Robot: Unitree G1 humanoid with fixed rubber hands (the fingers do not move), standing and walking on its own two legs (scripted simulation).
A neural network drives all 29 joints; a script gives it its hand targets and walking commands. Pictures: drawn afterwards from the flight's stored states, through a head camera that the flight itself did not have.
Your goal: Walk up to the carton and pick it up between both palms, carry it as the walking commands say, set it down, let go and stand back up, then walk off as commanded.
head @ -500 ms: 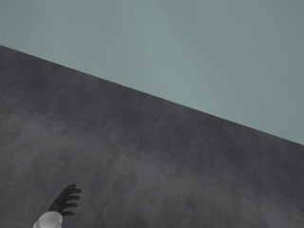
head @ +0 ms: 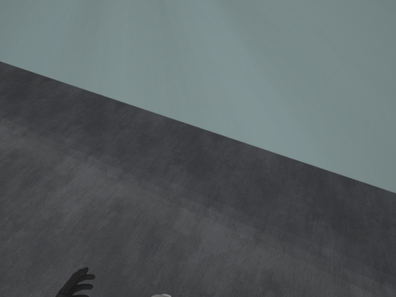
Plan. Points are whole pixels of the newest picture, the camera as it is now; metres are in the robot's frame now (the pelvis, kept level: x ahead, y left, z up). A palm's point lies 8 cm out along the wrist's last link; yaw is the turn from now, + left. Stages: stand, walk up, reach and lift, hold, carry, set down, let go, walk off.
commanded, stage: walk up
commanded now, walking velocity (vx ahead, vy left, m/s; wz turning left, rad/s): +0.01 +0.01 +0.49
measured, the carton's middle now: out of the picture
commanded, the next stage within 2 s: none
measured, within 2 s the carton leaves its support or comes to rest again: neither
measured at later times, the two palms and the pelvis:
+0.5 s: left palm out of the picture +0.10 +0.30 -0.08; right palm out of the picture +0.03 -0.27 -0.09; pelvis -0.02 +0.01 +0.01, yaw +15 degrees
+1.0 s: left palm out of the picture +0.00 +0.31 -0.12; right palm out of the picture +0.15 -0.22 -0.12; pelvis +0.01 +0.03 -0.02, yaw +22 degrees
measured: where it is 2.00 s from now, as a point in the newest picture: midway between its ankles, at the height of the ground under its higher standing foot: outside the picture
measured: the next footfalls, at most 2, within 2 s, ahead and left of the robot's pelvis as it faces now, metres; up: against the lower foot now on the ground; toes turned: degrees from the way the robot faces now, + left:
left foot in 0.32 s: +0.05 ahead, +0.14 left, +0.00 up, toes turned +5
right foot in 0.64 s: -0.07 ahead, -0.09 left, +0.00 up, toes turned +9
